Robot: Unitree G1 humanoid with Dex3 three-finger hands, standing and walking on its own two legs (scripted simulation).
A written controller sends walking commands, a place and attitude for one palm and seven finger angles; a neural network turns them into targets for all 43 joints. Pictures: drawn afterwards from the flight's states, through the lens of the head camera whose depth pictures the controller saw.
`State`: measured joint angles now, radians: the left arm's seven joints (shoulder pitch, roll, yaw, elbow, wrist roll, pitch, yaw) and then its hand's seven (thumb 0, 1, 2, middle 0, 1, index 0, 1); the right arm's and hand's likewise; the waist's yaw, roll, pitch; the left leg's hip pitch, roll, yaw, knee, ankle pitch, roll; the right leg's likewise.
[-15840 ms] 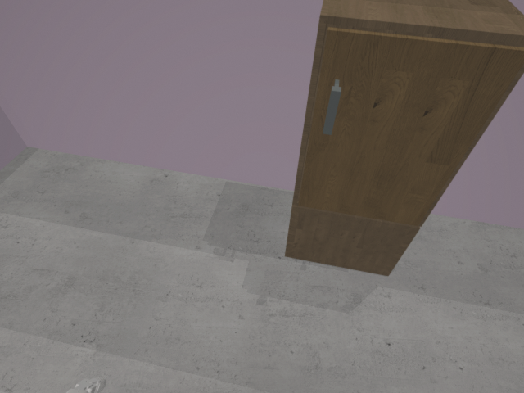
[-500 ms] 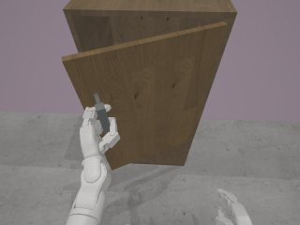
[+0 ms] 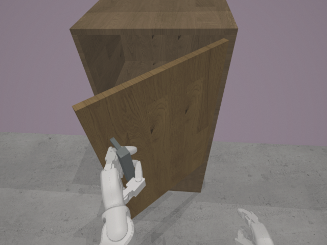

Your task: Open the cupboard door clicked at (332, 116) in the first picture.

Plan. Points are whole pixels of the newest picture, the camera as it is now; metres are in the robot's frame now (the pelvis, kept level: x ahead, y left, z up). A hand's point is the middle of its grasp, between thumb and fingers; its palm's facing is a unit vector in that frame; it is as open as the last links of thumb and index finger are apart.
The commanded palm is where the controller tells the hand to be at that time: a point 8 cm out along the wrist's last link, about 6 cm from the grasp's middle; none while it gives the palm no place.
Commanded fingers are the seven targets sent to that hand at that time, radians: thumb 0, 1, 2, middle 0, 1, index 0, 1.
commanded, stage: open thumb and fingers to let go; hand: left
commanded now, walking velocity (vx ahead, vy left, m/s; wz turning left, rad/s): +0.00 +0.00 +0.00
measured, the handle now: (123, 161) +0.30 +0.11 +0.08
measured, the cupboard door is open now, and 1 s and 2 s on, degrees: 43 41 43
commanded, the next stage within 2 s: slide the hand sideways off the handle in 0.76 s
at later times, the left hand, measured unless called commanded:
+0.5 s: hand (132, 176) +0.26 +0.09 +0.07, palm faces +0.31 -0.95 +0.00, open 12.9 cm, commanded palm +0.22 +0.13 +0.07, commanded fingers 0.00 -0.50 0.30 -0.24 -0.85 -0.24 -0.85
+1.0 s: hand (129, 184) +0.24 +0.09 +0.07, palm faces -0.01 -1.00 -0.09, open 15.9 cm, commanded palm +0.22 +0.12 +0.07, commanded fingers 0.00 -0.50 0.30 -0.15 -0.30 -0.15 -0.30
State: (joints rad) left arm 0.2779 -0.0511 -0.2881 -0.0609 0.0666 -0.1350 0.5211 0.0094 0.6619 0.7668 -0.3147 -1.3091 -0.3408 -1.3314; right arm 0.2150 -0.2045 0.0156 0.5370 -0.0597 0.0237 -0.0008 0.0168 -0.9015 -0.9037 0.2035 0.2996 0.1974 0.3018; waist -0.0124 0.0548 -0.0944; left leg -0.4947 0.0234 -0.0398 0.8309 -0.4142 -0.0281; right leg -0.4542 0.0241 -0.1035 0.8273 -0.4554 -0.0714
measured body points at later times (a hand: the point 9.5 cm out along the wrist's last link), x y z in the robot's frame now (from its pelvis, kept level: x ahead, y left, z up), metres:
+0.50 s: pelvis +0.00 +0.01 +0.00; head +0.01 -0.01 +0.45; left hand +0.24 +0.14 +0.08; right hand +0.18 -0.20 -0.09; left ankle +0.01 +0.15 -0.70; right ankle -0.01 -0.07 -0.70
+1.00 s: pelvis -0.02 +0.03 -0.01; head +0.00 +0.02 +0.44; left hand +0.24 +0.14 +0.08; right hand +0.16 -0.18 -0.09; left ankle +0.01 +0.15 -0.70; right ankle -0.01 -0.07 -0.70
